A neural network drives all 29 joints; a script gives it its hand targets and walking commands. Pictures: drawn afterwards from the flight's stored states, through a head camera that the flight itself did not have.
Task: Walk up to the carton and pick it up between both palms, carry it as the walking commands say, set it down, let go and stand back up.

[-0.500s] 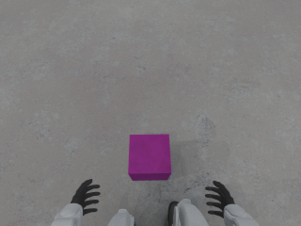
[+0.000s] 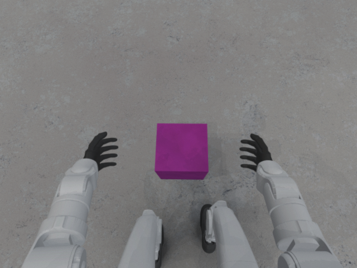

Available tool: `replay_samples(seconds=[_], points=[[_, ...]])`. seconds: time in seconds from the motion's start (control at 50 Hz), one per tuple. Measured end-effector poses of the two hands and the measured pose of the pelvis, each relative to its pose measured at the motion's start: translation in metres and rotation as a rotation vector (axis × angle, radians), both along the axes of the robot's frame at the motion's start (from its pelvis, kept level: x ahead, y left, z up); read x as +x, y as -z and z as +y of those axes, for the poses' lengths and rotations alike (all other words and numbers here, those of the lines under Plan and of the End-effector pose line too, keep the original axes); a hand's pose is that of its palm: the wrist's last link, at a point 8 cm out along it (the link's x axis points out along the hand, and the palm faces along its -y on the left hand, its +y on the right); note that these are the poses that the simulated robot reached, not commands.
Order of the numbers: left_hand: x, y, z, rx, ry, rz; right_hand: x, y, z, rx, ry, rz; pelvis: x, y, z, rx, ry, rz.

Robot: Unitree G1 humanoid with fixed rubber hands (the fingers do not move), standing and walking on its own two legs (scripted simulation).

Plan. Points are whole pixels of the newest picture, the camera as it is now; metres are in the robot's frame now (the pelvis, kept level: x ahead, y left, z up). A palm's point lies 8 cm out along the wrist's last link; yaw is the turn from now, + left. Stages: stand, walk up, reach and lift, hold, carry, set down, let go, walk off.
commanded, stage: reach and lift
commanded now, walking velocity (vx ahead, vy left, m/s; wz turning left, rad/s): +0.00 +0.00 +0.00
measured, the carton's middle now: (181, 153) +0.48 +0.01 -0.56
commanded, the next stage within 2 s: none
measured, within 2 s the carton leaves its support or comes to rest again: neither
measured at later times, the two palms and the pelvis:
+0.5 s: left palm (104, 117) +0.48 +0.21 -0.13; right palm (245, 117) +0.47 -0.17 -0.14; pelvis +0.01 +0.01 -0.03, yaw +1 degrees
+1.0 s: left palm (117, 127) +0.49 +0.21 -0.23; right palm (236, 126) +0.48 -0.17 -0.24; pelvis +0.00 +0.01 -0.12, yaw +2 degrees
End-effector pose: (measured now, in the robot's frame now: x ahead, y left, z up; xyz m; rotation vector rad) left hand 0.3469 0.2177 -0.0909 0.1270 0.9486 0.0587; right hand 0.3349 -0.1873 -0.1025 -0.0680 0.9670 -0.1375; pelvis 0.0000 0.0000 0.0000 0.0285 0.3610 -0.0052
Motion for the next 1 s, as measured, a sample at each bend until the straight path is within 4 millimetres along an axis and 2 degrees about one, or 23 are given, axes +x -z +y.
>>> replay_samples(seconds=[0.26, 0.52, 0.62, 0.74, 0.84, 1.0], points=[[0.078, 0.019, 0.0, -0.025, -0.041, -0.183, 0.079, 0.018, 0.014, -0.01, 0.012, -0.197, 0.011, 0.02, 0.002, 0.007, -0.006, 0.222], [0.134, 0.035, -0.003, -0.043, -0.075, -0.313, 0.14, 0.035, 0.015, -0.025, 0.007, -0.311, 0.008, 0.032, 0.007, 0.01, -0.012, 0.39], [0.142, 0.039, -0.005, -0.043, -0.065, -0.331, 0.147, 0.038, 0.013, -0.023, 0.005, -0.325, 0.009, 0.033, 0.008, 0.007, -0.015, 0.429], [0.142, 0.052, -0.003, -0.041, -0.058, -0.32, 0.145, 0.05, 0.011, -0.014, 0.01, -0.321, 0.01, 0.042, 0.009, 0.004, -0.018, 0.454], [0.141, 0.08, -0.004, -0.038, -0.058, -0.295, 0.146, 0.078, 0.012, -0.01, 0.014, -0.301, 0.008, 0.063, 0.01, 0.004, -0.017, 0.476], [0.143, 0.142, -0.006, -0.032, -0.072, -0.297, 0.15, 0.139, 0.014, -0.018, 0.02, -0.306, 0.001, 0.116, 0.009, 0.008, -0.02, 0.52]])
